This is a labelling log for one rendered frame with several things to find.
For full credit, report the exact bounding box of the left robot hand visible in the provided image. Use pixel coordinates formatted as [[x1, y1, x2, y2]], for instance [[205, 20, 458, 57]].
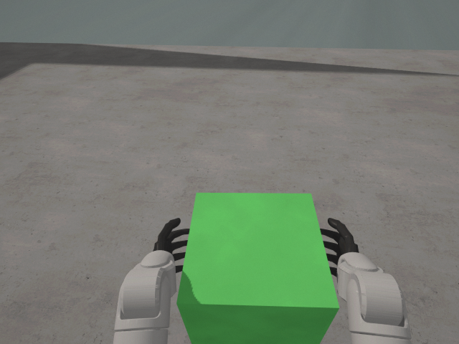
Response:
[[153, 218, 190, 273]]

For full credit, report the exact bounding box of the left robot forearm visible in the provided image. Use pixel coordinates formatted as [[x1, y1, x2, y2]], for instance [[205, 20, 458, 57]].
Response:
[[113, 250, 176, 344]]

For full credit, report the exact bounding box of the right robot hand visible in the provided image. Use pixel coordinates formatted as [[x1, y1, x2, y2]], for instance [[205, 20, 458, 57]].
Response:
[[320, 218, 359, 277]]

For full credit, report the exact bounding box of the carton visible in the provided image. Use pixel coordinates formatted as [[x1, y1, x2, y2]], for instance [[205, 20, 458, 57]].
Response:
[[176, 193, 339, 344]]

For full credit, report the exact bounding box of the right robot forearm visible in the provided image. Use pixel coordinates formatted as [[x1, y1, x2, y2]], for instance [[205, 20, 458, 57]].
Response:
[[337, 252, 412, 344]]

